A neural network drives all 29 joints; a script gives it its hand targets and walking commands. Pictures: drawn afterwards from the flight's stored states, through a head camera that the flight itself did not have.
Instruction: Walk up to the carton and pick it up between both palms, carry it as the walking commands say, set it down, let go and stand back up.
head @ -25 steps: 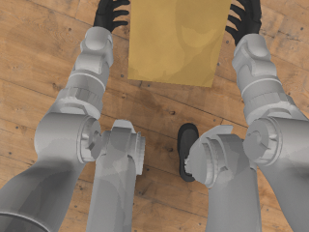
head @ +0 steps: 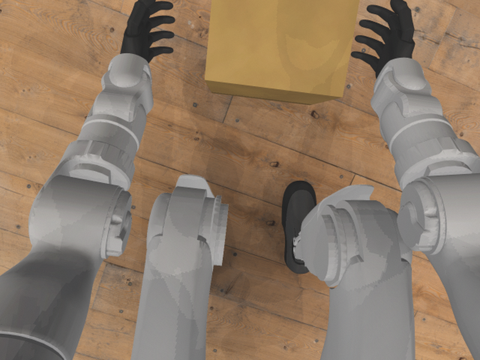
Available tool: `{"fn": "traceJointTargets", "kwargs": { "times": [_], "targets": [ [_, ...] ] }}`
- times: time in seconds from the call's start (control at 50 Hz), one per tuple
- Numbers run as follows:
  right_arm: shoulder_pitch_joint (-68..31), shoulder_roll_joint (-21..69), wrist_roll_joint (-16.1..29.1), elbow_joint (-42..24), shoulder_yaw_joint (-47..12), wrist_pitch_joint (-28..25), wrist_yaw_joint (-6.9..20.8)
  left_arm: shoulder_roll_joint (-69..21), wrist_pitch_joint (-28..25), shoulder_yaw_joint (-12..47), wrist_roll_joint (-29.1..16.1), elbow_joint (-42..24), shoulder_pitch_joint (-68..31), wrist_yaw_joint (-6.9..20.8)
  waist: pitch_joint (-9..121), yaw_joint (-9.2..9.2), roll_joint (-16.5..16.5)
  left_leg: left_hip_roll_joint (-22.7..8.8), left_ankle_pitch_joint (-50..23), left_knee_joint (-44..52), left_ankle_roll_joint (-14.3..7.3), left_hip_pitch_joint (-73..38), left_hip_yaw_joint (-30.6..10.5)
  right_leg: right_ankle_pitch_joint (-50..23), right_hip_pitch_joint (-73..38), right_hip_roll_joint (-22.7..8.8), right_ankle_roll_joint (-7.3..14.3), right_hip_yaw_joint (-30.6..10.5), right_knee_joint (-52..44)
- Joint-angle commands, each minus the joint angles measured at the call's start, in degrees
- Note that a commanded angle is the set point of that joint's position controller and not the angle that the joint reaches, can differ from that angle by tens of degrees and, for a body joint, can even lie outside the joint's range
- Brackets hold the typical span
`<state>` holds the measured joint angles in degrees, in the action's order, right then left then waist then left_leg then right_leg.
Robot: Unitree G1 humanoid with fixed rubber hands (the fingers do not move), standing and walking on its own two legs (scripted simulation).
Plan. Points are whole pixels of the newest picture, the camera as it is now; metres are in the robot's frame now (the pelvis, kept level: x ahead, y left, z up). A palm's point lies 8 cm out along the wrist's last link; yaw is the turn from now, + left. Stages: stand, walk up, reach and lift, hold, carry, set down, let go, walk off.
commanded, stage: set down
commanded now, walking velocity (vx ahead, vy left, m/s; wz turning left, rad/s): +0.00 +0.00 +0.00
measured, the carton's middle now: (275, 26) +0.56 -0.02 -0.27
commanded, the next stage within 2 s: let go in 1.64 s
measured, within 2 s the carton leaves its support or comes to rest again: neither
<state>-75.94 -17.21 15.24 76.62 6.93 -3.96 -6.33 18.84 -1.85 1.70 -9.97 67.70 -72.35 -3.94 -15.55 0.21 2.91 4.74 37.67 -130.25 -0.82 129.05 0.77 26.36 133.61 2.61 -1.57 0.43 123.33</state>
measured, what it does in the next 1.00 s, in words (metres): rises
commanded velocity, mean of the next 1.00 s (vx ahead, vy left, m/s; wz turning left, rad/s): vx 0.00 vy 0.00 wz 0.00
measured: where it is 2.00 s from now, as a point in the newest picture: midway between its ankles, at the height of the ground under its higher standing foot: (248, 251)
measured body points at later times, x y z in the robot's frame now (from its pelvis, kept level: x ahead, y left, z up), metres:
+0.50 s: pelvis +0.00 +0.00 +0.02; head +0.34 +0.01 +0.32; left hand +0.50 +0.20 -0.14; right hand +0.49 -0.19 -0.15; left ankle +0.09 +0.10 -0.33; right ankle +0.14 -0.12 -0.33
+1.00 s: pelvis +0.02 -0.01 +0.14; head +0.33 -0.01 +0.47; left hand +0.52 +0.20 +0.01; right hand +0.49 -0.20 +0.00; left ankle +0.09 +0.10 -0.32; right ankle +0.14 -0.12 -0.33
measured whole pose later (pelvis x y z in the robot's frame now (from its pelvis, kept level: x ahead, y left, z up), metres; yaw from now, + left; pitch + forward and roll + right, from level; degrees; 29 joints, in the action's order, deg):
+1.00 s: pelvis +0.02 -0.01 +0.14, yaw +1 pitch +46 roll +1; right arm -51.3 -9.4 7.2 40.7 12.7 7.3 -8.6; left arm 18.8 6.2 -9.5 -5.2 49.0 -56.3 0.7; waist 3.3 1.5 0.7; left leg 3.7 34.9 -102.3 -0.1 113.1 0.0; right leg 25.4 118.1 3.6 -0.3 -1.3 97.9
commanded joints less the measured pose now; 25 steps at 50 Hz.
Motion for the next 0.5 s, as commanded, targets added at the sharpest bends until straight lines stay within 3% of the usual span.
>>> {"fn": "traceJointTargets", "kwargs": {
  "times": [0.0, 0.02, 0.04, 0.1, 0.2, 0.3, 0.4, 0.48],
  "targets": [
    [-3.52, -0.88, -0.63, -4.6, 2.22, -2.19, -0.52, 4.79, -1.56, -1.25, 0.62, -4.07, -13.26, -0.29, 49.72, -1.11, -9.82, -3.11, -14.97, 15.96, 1.56, -21.1, -5.45, -9.06, -25.32, -0.29, 0.79, -1.24, -3.64],
    [-2.47, -0.26, -0.49, -5.6, 2.04, -2.46, -0.58, 4.94, -1.95, -1.11, 0.16, -4.5, -12.49, -0.5, 49.53, -0.41, -8.43, -2.79, -15.58, 16.38, 1.33, -21.01, -5.96, -9.66, -24.77, -0.21, 0.37, -0.63, -3.5],
    [-1.96, -0.45, -0.29, -5.67, 1.84, -2.48, -0.55, 5.64, -2.06, -1.52, 0.45, -4.98, -12.88, -0.79, 51.3, -1.31, -9.29, -2.93, -18.0, 15.87, 1.6, -22.37, -5.81, -11.25, -24.95, -0.26, 0.36, -0.99, -3.19],
    [-2.06, 0.37, 0.81, -7.83, 0.32, -2.84, 0.11, 5.1, -2.38, -0.12, -0.67, -6.91, -12.37, -0.76, 54.55, -1.07, -9.27, -2.68, -20.95, 15.76, 1.53, -24.4, -5.14, -13.68, -26.34, -0.23, 0.29, -0.62, -3.39],
    [-2.33, -0.99, 2.85, -15.79, -1.14, -2.19, -0.16, 8.45, -1.97, -1.81, -0.67, -13.96, -12.16, -1.15, 66.01, -3.21, -8.31, -2.94, -27.02, 14.45, 1.69, -29.2, -4.2, -19.86, -32.92, 0.18, -0.06, -1.0, -3.02],
    [-1.17, -0.77, 4.61, -23.28, -1.69, -0.27, -0.44, 8.53, -0.25, -1.86, -1.62, -20.47, -10.18, -0.9, 72.87, -3.41, -8.57, -2.85, -25.23, 15.92, 1.04, -32.94, -2.03, -19.48, -38.23, 1.01, 0.17, -0.31, -4.52],
    [1.21, -2.46, 2.88, -27.34, 0.93, 2.92, -1.99, 9.11, 2.52, -3.47, -2.41, -22.27, -7.15, -0.56, 75.64, -2.42, -6.82, -3.19, -17.82, 18.6, 0.35, -34.26, -1.04, -13.07, -43.43, 1.3, 0.38, 0.33, -8.22],
    [1.12, -2.58, -0.04, -32.44, 2.76, 4.5, -3.71, 10.02, 4.01, -5.87, -3.0, -22.02, -6.72, -0.29, 76.59, -1.31, -2.02, -2.89, -15.01, 21.88, -0.18, -34.0, -1.33, -9.74, -47.91, 1.43, -0.03, 1.32, -11.48]
  ]
}}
